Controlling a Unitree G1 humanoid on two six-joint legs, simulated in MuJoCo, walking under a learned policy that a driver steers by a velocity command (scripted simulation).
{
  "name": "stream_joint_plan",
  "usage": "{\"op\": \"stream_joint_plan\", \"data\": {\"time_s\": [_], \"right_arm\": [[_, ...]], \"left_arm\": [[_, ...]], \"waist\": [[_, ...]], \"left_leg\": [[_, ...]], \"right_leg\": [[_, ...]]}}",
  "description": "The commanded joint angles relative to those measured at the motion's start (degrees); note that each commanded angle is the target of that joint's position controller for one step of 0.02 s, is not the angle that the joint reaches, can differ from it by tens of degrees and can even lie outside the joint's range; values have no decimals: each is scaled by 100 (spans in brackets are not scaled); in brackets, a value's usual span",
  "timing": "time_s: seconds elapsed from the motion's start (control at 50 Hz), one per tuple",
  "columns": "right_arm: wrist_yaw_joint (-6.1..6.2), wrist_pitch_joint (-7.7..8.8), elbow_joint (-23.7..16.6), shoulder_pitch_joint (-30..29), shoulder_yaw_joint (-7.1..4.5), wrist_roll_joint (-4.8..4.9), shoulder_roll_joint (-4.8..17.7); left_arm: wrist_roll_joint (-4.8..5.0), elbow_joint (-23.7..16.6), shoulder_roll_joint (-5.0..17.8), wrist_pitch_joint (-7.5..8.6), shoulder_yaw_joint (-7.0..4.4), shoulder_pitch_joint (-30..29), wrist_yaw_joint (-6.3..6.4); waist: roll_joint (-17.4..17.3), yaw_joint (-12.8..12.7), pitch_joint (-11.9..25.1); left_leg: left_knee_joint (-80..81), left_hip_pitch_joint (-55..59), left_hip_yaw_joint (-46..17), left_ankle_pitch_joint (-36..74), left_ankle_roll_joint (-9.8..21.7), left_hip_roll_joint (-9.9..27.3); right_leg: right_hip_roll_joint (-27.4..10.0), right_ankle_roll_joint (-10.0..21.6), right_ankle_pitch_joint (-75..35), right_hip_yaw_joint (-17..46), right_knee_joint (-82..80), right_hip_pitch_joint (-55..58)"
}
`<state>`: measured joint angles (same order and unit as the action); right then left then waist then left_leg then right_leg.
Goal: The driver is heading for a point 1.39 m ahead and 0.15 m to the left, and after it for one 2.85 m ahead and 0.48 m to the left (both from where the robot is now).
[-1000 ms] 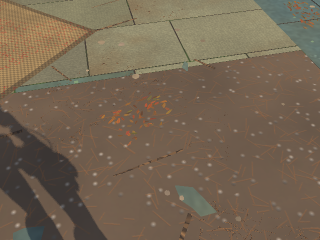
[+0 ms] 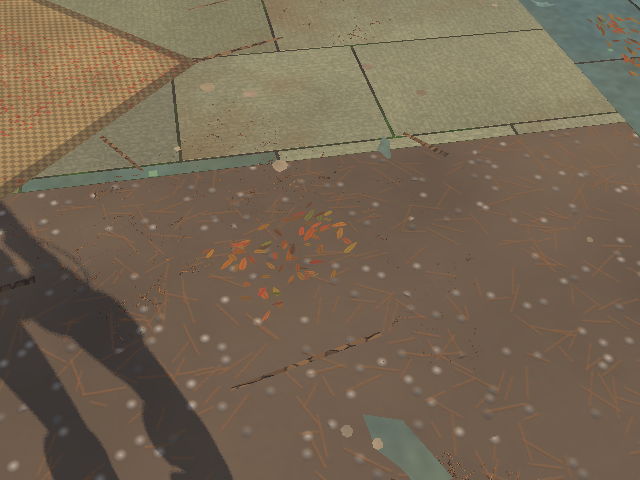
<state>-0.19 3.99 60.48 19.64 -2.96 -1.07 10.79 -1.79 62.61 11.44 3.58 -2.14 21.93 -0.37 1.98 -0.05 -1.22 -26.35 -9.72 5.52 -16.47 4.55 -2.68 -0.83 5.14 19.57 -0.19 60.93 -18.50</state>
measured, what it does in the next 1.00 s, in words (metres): walks ahead: right foot, then left foot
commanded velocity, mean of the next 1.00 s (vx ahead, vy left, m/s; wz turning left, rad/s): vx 0.48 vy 0.00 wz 0.00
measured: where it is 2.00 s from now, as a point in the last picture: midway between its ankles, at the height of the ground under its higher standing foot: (302, 355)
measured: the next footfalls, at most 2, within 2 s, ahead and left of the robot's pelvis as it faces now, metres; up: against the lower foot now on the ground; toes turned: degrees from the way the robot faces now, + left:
right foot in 0.36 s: +0.37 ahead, -0.07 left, +0.00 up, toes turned -3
left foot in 0.92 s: +0.68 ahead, +0.09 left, +0.00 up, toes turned +5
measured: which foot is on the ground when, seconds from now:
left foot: down 0.00-0.38, up 0.40-0.90, down 0.92-1.00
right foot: up 0.00-0.34, down 0.36-0.92, up 0.94-1.00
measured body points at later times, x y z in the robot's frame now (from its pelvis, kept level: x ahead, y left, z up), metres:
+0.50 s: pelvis +0.27 -0.02 -0.01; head +0.30 -0.02 +0.44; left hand +0.33 +0.23 -0.15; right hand +0.27 -0.26 -0.16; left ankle +0.15 +0.09 -0.64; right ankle +0.33 -0.07 -0.74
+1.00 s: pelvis +0.56 +0.03 -0.01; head +0.59 +0.03 +0.44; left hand +0.49 +0.26 -0.16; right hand +0.71 -0.21 -0.14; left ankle +0.64 +0.09 -0.74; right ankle +0.37 -0.07 -0.66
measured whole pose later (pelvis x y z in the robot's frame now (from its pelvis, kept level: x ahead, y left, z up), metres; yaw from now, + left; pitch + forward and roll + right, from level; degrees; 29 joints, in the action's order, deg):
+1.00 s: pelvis +0.56 +0.03 -0.01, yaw +1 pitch +0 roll +0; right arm -0.6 4.6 52.4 4.8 -3.0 -1.8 11.0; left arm -0.3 61.7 10.1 4.8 -2.0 24.7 0.6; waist 0.6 -1.8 -4.0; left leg -31.6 -22.7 6.8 -9.2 6.5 -2.1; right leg 2.1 5.1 25.3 -1.3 58.2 -8.6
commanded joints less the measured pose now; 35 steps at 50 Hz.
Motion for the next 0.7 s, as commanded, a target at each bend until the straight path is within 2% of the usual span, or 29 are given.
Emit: {"op": "stream_joint_plan", "data": {"time_s": [0.02, 0.06, 0.1, 0.18, 0.24, 0.28, 0.3, 0.32, 0.34, 0.36, 0.38, 0.4, 0.42, 0.44, 0.46, 0.5, 0.52, 0.56, 0.6, 0.64, 0.7], "right_arm": [[31, 106, -35, 474, 14, 8, 389], [57, 167, 121, 843, 54, 29, 386], [70, 182, 209, 1101, 88, 26, 406], [90, 197, 230, 1220, 167, 16, 334], [133, 222, 282, 1335, 165, 17, 426], [154, 241, 292, 1245, 147, 4, 511], [166, 250, 279, 1147, 129, 0, 575], [181, 242, 267, 1058, 104, -18, 644], [183, 211, 249, 970, 83, -31, 699], [163, 188, 217, 886, 75, 4, 718], [124, 180, 59, 1024, 134, 29, 435], [29, 162, 41, 1614, 127, 225, 68], [48, 131, -91, 1017, 37, 80, 519], [19, 150, -273, 435, 12, 36, 540], [8, 156, -301, 287, 16, 31, 413], [-37, 10, -257, 440, 34, -109, 170], [-62, -51, -258, 477, 33, -123, 113], [-96, -144, -379, 208, 13, -127, 157], [-124, -193, -598, -375, 0, -123, 251], [-141, -196, -801, -951, 0, -84, 301], [-158, -169, -1019, -1602, 50, -23, 221]], "left_arm": [[-40, -387, 131, 55, -35, -205, -106], [-25, -464, 199, -27, -76, -360, -123], [-12, -639, 171, -79, -74, -820, -130], [46, -1107, 60, -87, -3, -2000, -152], [91, -1293, 60, -80, 34, -2435, -145], [95, -1328, 184, -62, -7, -2335, -104], [91, -1274, 269, -41, -49, -2080, -68], [88, -1131, 381, -9, -111, -1584, -27], [94, -866, 501, 32, -193, -789, 15], [32, -602, 653, 78, -284, 53, 66], [-109, -478, 1169, 96, -424, 861, 109], [-48, -532, 1302, 17, -472, 693, 45], [115, -638, 1091, -6, -428, -67, -9], [147, -732, 708, 32, -317, -562, -26], [106, -683, 416, 92, -236, -710, -33], [89, -508, 150, 203, -121, -577, 31], [92, -435, 173, 254, -110, -403, 48], [103, -349, 363, 315, -125, -144, 60], [110, -324, 473, 316, -126, 64, 56], [121, -302, 448, 297, -96, 297, 49], [129, -249, 415, 290, -56, 619, 56]], "waist": [[-405, -47, -578], [-511, -60, -503], [-554, 2, -537], [-634, 167, -767], [-730, 228, -787], [-742, 82, -669], [-766, -65, -494], [-793, -292, -213], [-767, -605, 198], [-646, -978, 590], [38, -1098, 1257], [1143, -626, 1757], [189, -437, 1005], [-74, -340, 314], [-379, -135, -124], [-249, 183, -195], [-166, 226, -189], [-78, 269, -270], [-41, 181, -413], [-9, 37, -501], [79, -152, -499]], "left_leg": [[1925, 620, -1929, 363, 514, 1562], [1813, 885, -1473, 1639, 488, 1444], [1777, 999, -1185, 2443, 496, 1379], [1845, 817, -800, 3247, 474, 1197], [1829, 921, -681, 3798, 464, 1269], [1535, 1188, -608, 4738, 440, 1387], [1170, 1345, -551, 5488, 411, 1420], [561, 1489, -503, 6108, 378, 1435], [-363, 1486, -467, 6208, 346, 1396], [-1554, 891, -360, 5330, 290, 1229], [-3424, -193, -132, 2865, 248, 828], [-5489, -2059, -398, -1284, 80, -323], [-5584, -2626, -908, -779, 205, 163], [-5289, -2702, -873, -278, 218, 396], [-4883, -2451, -860, -38, 206, 590], [-4321, -1842, -861, 66, 87, 778], [-4164, -1765, -801, 88, 31, 779], [-3843, -2021, -660, 275, -68, 839], [-3402, -2487, -527, 695, -175, 932], [-2817, -2799, -400, 1118, -260, 949], [-1847, -2738, -191, 1605, -312, 809]], "right_leg": [[-412, -30, -639, 85, 301, -1688], [-353, -108, -780, -117, 183, -1907], [-329, -183, -954, -277, -59, -2202], [-158, -257, -1460, -591, -1435, -2096], [33, -122, -1686, -779, -2362, -1558], [165, 83, -1594, -789, -2650, -1135], [292, 201, -1432, -805, -2703, -795], [428, 313, -1218, -785, -2740, -321], [537, 426, -1166, -749, -2966, 432], [307, 558, -1228, -509, -3338, 1579], [-1119, 841, -313, 1131, -3444, 2780], [-2354, 1739, 280, 4239, -4487, 3711], [-2069, 1541, 886, 3799, -4801, 2987], [-1897, 1359, 707, 2952, -4950, 2158], [-1663, 1161, -39, 2351, -5143, 1429], [-1234, 851, -958, 1481, -5249, 750], [-1162, 830, -1335, 1280, -5270, 680], [-1049, 813, -1736, 937, -5365, 687], [-971, 769, -1833, 741, -5518, 822], [-876, 679, -2235, 568, -5554, 1043], [-757, 513, -2909, 302, -5466, 1349]]}}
